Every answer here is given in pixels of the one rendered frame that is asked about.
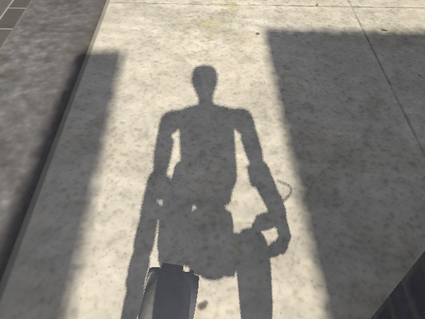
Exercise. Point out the robot left shin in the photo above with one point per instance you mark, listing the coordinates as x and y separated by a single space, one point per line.
151 270

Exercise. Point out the left robot thigh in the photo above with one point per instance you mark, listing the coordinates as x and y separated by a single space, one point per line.
170 293

